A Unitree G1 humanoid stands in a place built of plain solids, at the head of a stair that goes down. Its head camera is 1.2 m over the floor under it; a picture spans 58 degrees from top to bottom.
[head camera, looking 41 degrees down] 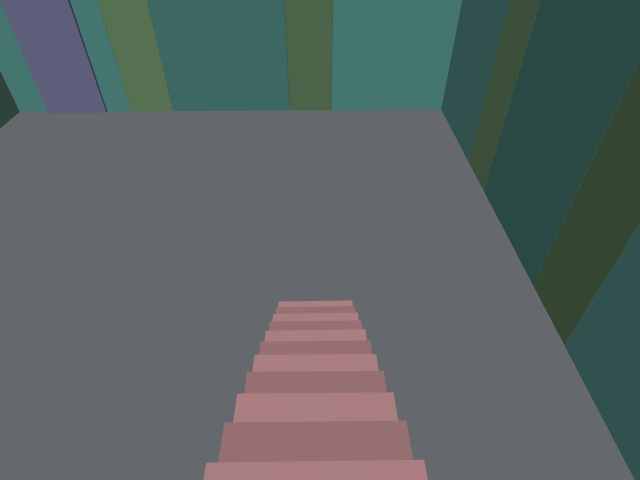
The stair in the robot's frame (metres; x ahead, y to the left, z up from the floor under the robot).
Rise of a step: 0.18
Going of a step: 0.23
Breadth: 0.76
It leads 1 degrees to the left of straight ahead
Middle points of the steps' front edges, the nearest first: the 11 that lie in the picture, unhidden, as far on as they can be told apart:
0.63 0.02 -0.36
0.86 0.02 -0.55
1.09 0.02 -0.73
1.33 0.02 -0.91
1.56 0.03 -1.09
1.79 0.03 -1.27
2.02 0.03 -1.45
2.25 0.04 -1.64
2.48 0.04 -1.82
2.71 0.04 -2.00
2.94 0.05 -2.19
